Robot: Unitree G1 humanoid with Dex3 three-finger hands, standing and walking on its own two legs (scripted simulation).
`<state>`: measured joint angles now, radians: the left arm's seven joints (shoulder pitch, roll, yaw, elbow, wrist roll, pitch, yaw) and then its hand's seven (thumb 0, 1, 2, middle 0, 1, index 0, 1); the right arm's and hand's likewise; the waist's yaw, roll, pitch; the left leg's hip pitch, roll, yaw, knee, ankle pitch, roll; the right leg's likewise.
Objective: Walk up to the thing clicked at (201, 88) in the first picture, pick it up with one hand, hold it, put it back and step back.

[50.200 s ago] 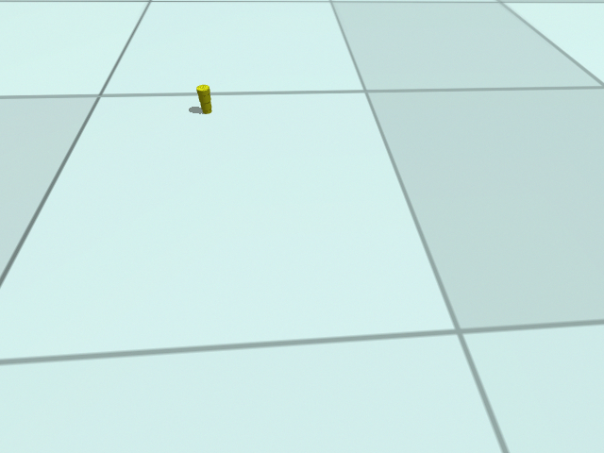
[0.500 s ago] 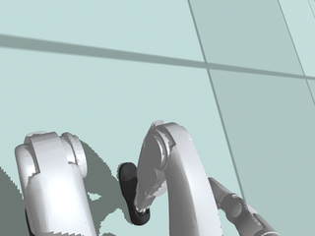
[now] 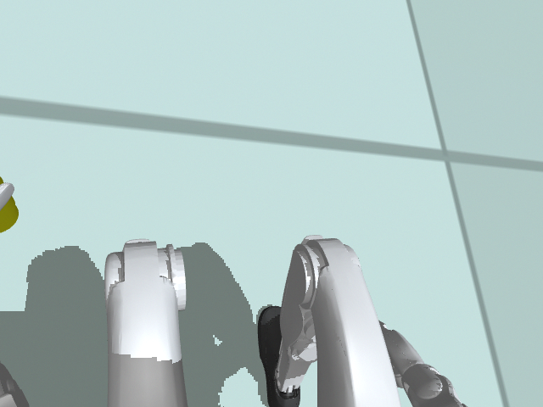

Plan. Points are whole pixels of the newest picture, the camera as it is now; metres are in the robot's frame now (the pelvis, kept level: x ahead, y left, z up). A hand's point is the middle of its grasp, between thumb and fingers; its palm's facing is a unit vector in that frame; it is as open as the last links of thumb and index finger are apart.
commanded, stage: settle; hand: left
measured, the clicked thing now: out of the picture +0.38 +0.37 -0.09
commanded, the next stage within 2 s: lift in 1.30 s
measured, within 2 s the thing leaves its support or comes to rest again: neither
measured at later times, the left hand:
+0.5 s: hand out of the picture +0.39 +0.36 +0.00, palm faces +0.52 -0.85 -0.01, open 10.7 cm
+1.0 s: hand out of the picture +0.38 +0.35 +0.04, palm faces +0.52 -0.85 -0.01, open 10.7 cm
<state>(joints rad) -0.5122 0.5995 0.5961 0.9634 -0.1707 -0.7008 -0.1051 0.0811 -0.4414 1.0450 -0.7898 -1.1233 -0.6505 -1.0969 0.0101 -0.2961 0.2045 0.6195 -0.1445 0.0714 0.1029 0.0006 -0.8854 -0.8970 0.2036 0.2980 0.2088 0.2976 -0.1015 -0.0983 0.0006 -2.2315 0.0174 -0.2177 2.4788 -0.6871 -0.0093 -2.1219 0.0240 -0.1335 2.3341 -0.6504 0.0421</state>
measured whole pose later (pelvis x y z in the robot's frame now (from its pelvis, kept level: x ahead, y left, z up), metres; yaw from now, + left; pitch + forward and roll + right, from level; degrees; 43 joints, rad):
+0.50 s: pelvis +0.01 -0.01 +0.03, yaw +4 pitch +30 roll -7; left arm -0.53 0.49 0.63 0.88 -0.20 -0.62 -0.18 0.08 -0.47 1.07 -0.81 -1.11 -0.67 -1.09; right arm 0.05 -0.29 0.07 0.68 -0.08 0.05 0.06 0.00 -0.90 -0.90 0.20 0.30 0.21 0.30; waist -0.08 -0.04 -0.08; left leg -2.18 0.02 -0.15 2.34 -0.70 -0.03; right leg -2.12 0.00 -0.08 2.26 -0.68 0.01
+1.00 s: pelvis +0.01 -0.01 +0.06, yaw +5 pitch +31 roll -5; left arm -0.53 0.44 0.61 0.86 -0.17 -0.59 -0.16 0.08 -0.49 1.10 -0.80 -1.13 -0.67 -1.10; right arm 0.07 -0.27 0.03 0.69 -0.07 0.01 0.04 0.00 -0.90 -0.90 0.20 0.30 0.21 0.30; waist -0.07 -0.03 -0.12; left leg -2.11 0.03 -0.12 2.24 -0.68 -0.03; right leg -2.06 0.00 -0.06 2.18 -0.67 0.01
